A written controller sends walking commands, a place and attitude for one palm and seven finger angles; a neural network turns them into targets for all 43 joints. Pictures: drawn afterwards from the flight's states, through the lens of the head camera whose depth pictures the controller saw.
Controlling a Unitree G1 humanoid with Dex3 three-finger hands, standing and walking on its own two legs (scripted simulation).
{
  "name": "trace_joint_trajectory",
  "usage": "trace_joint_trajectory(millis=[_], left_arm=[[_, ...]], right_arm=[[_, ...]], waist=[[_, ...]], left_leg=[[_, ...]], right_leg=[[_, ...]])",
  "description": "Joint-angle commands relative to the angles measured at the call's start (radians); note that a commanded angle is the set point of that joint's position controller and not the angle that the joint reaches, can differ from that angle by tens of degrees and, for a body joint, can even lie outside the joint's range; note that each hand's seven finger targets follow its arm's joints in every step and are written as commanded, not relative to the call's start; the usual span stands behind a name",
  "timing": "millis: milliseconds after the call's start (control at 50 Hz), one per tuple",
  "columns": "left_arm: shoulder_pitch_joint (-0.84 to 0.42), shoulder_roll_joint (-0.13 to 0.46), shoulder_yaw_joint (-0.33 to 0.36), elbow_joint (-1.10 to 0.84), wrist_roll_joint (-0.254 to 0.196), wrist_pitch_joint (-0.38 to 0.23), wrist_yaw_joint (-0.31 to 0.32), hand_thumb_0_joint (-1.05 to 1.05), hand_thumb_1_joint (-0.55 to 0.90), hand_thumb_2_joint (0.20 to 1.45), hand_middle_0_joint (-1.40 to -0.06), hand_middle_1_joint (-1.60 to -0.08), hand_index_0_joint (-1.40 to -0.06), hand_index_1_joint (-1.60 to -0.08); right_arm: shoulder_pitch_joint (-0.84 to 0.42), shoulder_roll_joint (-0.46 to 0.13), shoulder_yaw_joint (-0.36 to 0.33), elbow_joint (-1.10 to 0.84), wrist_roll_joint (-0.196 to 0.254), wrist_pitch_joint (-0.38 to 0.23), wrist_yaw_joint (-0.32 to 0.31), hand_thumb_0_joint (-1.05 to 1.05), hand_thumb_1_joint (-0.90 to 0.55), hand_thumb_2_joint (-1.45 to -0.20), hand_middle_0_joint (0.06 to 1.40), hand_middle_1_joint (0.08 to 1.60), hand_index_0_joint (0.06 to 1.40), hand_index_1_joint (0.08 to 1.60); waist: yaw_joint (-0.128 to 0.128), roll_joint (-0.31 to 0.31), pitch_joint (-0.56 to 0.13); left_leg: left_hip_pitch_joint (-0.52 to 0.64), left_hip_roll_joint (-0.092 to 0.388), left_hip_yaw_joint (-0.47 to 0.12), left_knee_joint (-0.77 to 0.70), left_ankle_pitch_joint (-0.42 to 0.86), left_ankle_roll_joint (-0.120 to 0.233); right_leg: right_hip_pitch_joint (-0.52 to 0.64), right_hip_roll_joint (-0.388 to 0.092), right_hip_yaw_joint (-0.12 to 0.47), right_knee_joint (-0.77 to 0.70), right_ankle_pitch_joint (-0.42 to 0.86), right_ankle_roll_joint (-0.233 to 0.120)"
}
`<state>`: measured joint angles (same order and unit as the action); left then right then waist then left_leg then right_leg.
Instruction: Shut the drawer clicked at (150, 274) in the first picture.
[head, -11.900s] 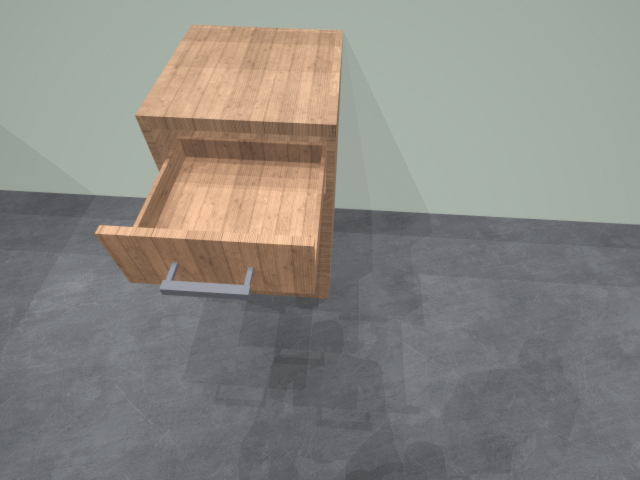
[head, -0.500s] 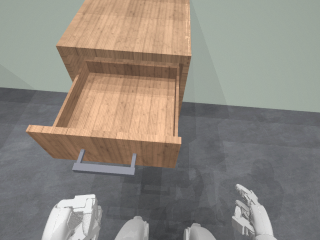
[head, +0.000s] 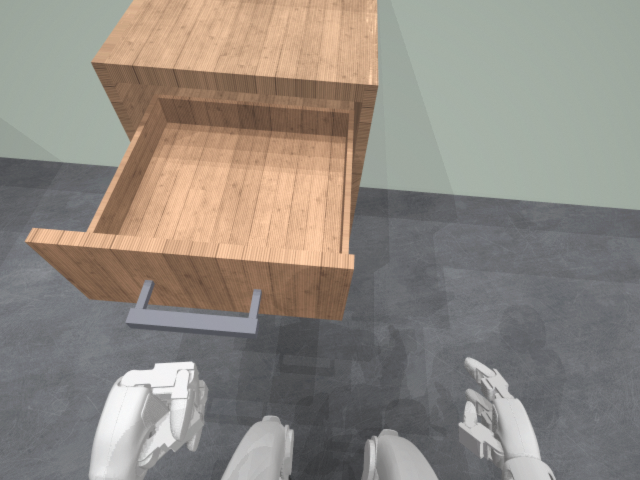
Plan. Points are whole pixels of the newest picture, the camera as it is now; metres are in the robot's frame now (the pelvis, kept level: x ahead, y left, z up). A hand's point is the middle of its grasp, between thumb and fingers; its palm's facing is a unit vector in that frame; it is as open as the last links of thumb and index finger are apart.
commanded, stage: bring the fist close to the handle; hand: left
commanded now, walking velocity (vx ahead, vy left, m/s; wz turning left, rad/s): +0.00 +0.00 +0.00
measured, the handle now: (198, 308) +0.32 +0.19 -0.02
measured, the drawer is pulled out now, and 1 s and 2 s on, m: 0.30 0.30 0.24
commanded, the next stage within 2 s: push the drawer shut in 1.04 s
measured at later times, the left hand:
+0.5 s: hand (216, 393) +0.22 +0.14 -0.01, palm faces -0.04 -1.00 -0.03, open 3.3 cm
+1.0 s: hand (210, 390) +0.22 +0.15 -0.02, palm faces -0.02 -1.00 -0.02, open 3.3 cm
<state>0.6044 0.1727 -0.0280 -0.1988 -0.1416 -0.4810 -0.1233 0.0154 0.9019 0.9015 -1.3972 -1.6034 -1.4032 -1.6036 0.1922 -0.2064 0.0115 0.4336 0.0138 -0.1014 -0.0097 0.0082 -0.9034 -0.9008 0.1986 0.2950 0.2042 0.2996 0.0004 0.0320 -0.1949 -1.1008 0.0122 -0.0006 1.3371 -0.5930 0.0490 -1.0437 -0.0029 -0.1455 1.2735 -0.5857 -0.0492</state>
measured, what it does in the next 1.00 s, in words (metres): stands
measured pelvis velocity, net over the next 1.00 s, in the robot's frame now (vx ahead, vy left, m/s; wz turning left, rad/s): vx -0.01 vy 0.00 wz -0.01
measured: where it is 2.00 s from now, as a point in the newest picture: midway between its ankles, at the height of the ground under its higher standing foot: outside the picture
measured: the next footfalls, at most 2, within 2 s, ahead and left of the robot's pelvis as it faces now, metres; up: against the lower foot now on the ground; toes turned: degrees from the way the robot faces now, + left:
none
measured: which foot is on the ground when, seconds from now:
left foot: down 0.00-1.00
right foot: down 0.00-1.00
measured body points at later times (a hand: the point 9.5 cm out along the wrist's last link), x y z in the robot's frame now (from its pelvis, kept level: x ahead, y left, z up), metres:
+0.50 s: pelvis +0.00 -0.01 -0.03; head +0.11 +0.00 +0.41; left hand +0.22 +0.19 +0.00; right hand +0.20 -0.24 -0.12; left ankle +0.02 +0.09 -0.62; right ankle +0.02 -0.10 -0.62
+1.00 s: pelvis -0.01 +0.00 -0.04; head +0.11 +0.01 +0.40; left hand +0.22 +0.20 -0.01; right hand +0.19 -0.23 -0.13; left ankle +0.02 +0.09 -0.62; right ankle +0.02 -0.10 -0.62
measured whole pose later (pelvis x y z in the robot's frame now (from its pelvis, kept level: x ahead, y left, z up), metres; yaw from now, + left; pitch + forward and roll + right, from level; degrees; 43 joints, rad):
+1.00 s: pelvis -0.01 +0.00 -0.04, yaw -1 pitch +26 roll -4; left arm 0.38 0.19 0.04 0.01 -0.18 -0.51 -0.13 0.01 0.90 0.90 -1.40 -1.60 -1.40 -1.60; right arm 0.16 -0.23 0.01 0.50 0.01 -0.07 0.01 0.01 -0.90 -0.90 0.20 0.29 0.20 0.30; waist -0.01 0.03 -0.22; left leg -1.31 0.02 0.01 1.48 -0.62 0.05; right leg -1.26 -0.01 -0.14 1.42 -0.62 -0.06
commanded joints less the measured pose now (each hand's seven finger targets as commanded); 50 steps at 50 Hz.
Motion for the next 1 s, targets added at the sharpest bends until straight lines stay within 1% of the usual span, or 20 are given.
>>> trace_joint_trajectory(millis=[0, 80, 100, 180, 220, 240, 300, 360, 380, 420, 440, 520, 620, 700, 740, 760, 800, 880, 940, 980], left_arm=[[0.066, 0.053, 0.055, -0.123, -0.019, -0.031, -0.009, 0.000, 0.900, 0.900, -1.400, -1.600, -1.400, -1.600], [0.039, 0.063, 0.084, -0.119, -0.026, -0.050, 0.011, 0.000, 0.900, 0.900, -1.400, -1.600, -1.400, -1.600], [0.033, 0.047, 0.072, -0.132, -0.029, -0.063, 0.013, 0.000, 0.900, 0.900, -1.400, -1.600, -1.400, -1.600], [-0.026, 0.070, 0.094, -0.082, -0.026, -0.112, 0.021, 0.000, 0.900, 0.900, -1.400, -1.600, -1.400, -1.600], [-0.066, 0.053, 0.067, -0.059, -0.024, -0.131, 0.010, 0.000, 0.900, 0.900, -1.400, -1.600, -1.400, -1.600], [-0.079, 0.056, 0.067, -0.064, -0.027, -0.140, 0.003, 0.000, 0.900, 0.900, -1.400, -1.600, -1.400, -1.600], [-0.057, 0.065, 0.093, -0.019, -0.036, -0.135, -0.016, 0.000, 0.900, 0.900, -1.400, -1.600, -1.400, -1.600], [-0.122, 0.073, 0.089, -0.034, -0.042, -0.128, -0.025, 0.000, 0.900, 0.900, -1.400, -1.600, -1.400, -1.600], [-0.142, 0.098, 0.118, -0.019, -0.043, -0.122, -0.021, 0.000, 0.900, 0.900, -1.400, -1.600, -1.400, -1.600], [-0.148, 0.104, 0.141, -0.006, -0.048, -0.121, -0.017, 0.000, 0.900, 0.900, -1.400, -1.600, -1.400, -1.600], [-0.174, 0.095, 0.130, -0.011, -0.051, -0.123, -0.016, 0.000, 0.900, 0.900, -1.400, -1.600, -1.400, -1.600], [-0.186, 0.102, 0.151, 0.023, -0.063, -0.121, -0.022, 0.000, 0.900, 0.900, -1.400, -1.600, -1.400, -1.600], [-0.279, 0.092, 0.120, 0.078, -0.062, -0.112, -0.050, 0.000, 0.900, 0.900, -1.400, -1.600, -1.400, -1.600], [-0.253, 0.112, 0.130, -0.014, -0.071, -0.113, -0.049, 0.000, 0.900, 0.900, -1.400, -1.600, -1.400, -1.600], [-0.230, 0.112, 0.138, -0.036, -0.078, -0.101, -0.036, 0.000, 0.900, 0.900, -1.400, -1.600, -1.400, -1.600], [-0.210, 0.118, 0.153, -0.035, -0.075, -0.098, -0.025, 0.000, 0.900, 0.900, -1.400, -1.600, -1.400, -1.600], [-0.203, 0.095, 0.129, -0.024, -0.063, -0.088, -0.009, 0.000, 0.900, 0.900, -1.400, -1.600, -1.400, -1.600], [-0.213, 0.075, 0.111, 0.045, -0.052, -0.078, 0.001, 0.000, 0.900, 0.900, -1.400, -1.600, -1.400, -1.600], [-0.238, 0.064, 0.076, 0.024, -0.044, -0.099, -0.009, 0.000, 0.900, 0.900, -1.400, -1.600, -1.400, -1.600], [-0.257, 0.083, 0.084, 0.016, -0.042, -0.111, -0.010, 0.000, 0.900, 0.900, -1.400, -1.600, -1.400, -1.600]], right_arm=[[-0.051, -0.127, -0.069, -0.155, 0.004, -0.048, -0.016, 0.000, -0.900, -0.900, 0.200, 0.300, 0.200, 0.300], [-0.058, -0.120, -0.072, -0.141, 0.000, -0.052, -0.017, 0.000, -0.900, -0.900, 0.200, 0.300, 0.200, 0.300], [-0.055, -0.118, -0.071, -0.141, -0.003, -0.055, -0.014, 0.000, -0.900, -0.900, 0.200, 0.300, 0.200, 0.300], [-0.058, -0.121, -0.072, -0.107, -0.008, -0.062, -0.014, 0.000, -0.900, -0.900, 0.200, 0.300, 0.200, 0.300], [-0.056, -0.126, -0.069, -0.098, -0.010, -0.068, -0.009, 0.000, -0.900, -0.900, 0.200, 0.300, 0.200, 0.300], [-0.056, -0.130, -0.069, -0.094, -0.012, -0.072, -0.008, 0.000, -0.900, -0.900, 0.200, 0.300, 0.200, 0.300], [-0.055, -0.137, -0.075, -0.090, -0.010, -0.069, -0.008, 0.000, -0.900, -0.900, 0.200, 0.300, 0.200, 0.300], [-0.060, -0.141, -0.072, -0.093, -0.008, -0.066, -0.008, 0.000, -0.900, -0.900, 0.200, 0.300, 0.200, 0.300], [-0.063, -0.142, -0.072, -0.083, -0.009, -0.063, -0.009, 0.000, -0.900, -0.900, 0.200, 0.300, 0.200, 0.300], [-0.060, -0.141, -0.073, -0.081, -0.009, -0.058, -0.010, 0.000, -0.900, -0.900, 0.200, 0.300, 0.200, 0.300], [-0.060, -0.141, -0.071, -0.080, -0.009, -0.058, -0.008, 0.000, -0.900, -0.900, 0.200, 0.300, 0.200, 0.300], [-0.061, -0.143, -0.070, -0.068, -0.010, -0.054, -0.004, 0.000, -0.900, -0.900, 0.200, 0.300, 0.200, 0.300], [-0.063, -0.160, -0.066, -0.056, -0.010, -0.052, -0.001, 0.000, -0.900, -0.900, 0.200, 0.300, 0.200, 0.300], [-0.059, -0.161, -0.068, -0.075, -0.008, -0.052, 0.001, 0.000, -0.900, -0.900, 0.200, 0.300, 0.200, 0.300], [-0.059, -0.155, -0.069, -0.081, -0.006, -0.046, 0.003, 0.000, -0.900, -0.900, 0.200, 0.300, 0.200, 0.300], [-0.059, -0.153, -0.072, -0.080, -0.005, -0.041, 0.003, 0.000, -0.900, -0.900, 0.200, 0.300, 0.200, 0.300], [-0.063, -0.150, -0.070, -0.083, -0.005, -0.035, 0.007, 0.000, -0.900, -0.900, 0.200, 0.300, 0.200, 0.300], [-0.068, -0.151, -0.067, -0.074, -0.003, -0.024, 0.004, 0.000, -0.900, -0.900, 0.200, 0.300, 0.200, 0.300], [-0.071, -0.157, -0.063, -0.087, -0.005, -0.028, 0.004, 0.000, -0.900, -0.900, 0.200, 0.300, 0.200, 0.300], [-0.064, -0.158, -0.062, -0.083, -0.007, -0.031, 0.000, 0.000, -0.900, -0.900, 0.200, 0.300, 0.200, 0.300]], waist=[[-0.012, -0.022, -0.212], [-0.002, -0.019, -0.231], [-0.004, -0.001, -0.242], [-0.020, -0.026, -0.220], [-0.033, -0.005, -0.216], [-0.030, 0.016, -0.234], [-0.025, -0.018, -0.281], [-0.028, 0.000, -0.294], [-0.027, 0.003, -0.295], [-0.018, -0.005, -0.308], [-0.025, -0.005, -0.307], [-0.019, -0.002, -0.338], [-0.046, -0.007, -0.320], [-0.012, 0.045, -0.403], [-0.006, 0.029, -0.416], [0.002, 0.030, -0.408], [-0.007, 0.031, -0.382], [-0.037, -0.040, -0.305], [-0.037, -0.015, -0.298], [-0.041, -0.011, -0.296]], left_leg=[[0.160, -0.008, -0.066, -0.203, 0.255, -0.023], [0.149, -0.008, -0.061, -0.183, 0.287, -0.024], [0.153, -0.010, -0.057, -0.177, 0.290, -0.024], [0.102, -0.007, -0.059, -0.140, 0.272, -0.024], [0.088, -0.008, -0.059, -0.124, 0.252, -0.024], [0.089, -0.008, -0.059, -0.116, 0.259, -0.024], [0.073, -0.007, -0.056, -0.096, 0.272, -0.021], [0.058, -0.009, -0.055, -0.083, 0.262, -0.019], [0.044, -0.007, -0.056, -0.075, 0.259, -0.019], [0.036, -0.008, -0.055, -0.067, 0.269, -0.019], [0.032, -0.009, -0.054, -0.060, 0.267, -0.019], [0.022, -0.009, -0.054, -0.043, 0.284, -0.019], [-0.012, -0.007, -0.061, -0.014, 0.258, -0.015], [0.062, -0.006, -0.068, -0.043, 0.309, -0.017], [0.067, -0.007, -0.065, -0.051, 0.322, -0.017], [0.073, -0.007, -0.067, -0.057, 0.329, -0.020], [0.075, -0.007, -0.070, -0.064, 0.319, -0.021], [0.002, -0.009, -0.072, -0.051, 0.230, -0.017], [0.004, -0.011, -0.076, -0.056, 0.190, -0.018], [0.012, -0.008, -0.082, -0.057, 0.193, -0.018]], right_leg=[[0.166, 0.019, 0.096, -0.178, 0.199, 0.011], [0.164, 0.018, 0.101, -0.159, 0.236, 0.010], [0.158, 0.017, 0.101, -0.154, 0.241, 0.011], [0.122, 0.019, 0.115, -0.139, 0.224, 0.011], [0.092, 0.016, 0.118, -0.128, 0.202, 0.010], [0.087, 0.015, 0.120, -0.119, 0.205, 0.007], [0.101, 0.015, 0.129, -0.106, 0.229, 0.011], [0.091, 0.011, 0.134, -0.095, 0.220, 0.011], [0.080, 0.013, 0.138, -0.091, 0.211, 0.011], [0.086, 0.014, 0.140, -0.082, 0.223, 0.010], [0.083, 0.013, 0.143, -0.082, 0.227, 0.012], [0.081, 0.012, 0.143, -0.063, 0.250, 0.012], [0.017, 0.013, 0.137, -0.040, 0.220, 0.013], [0.041, 0.012, 0.124, -0.028, 0.247, 0.007], [0.066, 0.011, 0.124, -0.034, 0.264, 0.010], [0.063, 0.013, 0.120, -0.032, 0.266, 0.009], [0.037, 0.014, 0.108, -0.030, 0.251, 0.010], [0.008, 0.017, 0.114, -0.051, 0.177, 0.013], [-0.019, 0.015, 0.113, -0.049, 0.124, 0.010], [-0.035, 0.019, 0.108, -0.044, 0.121, 0.009]])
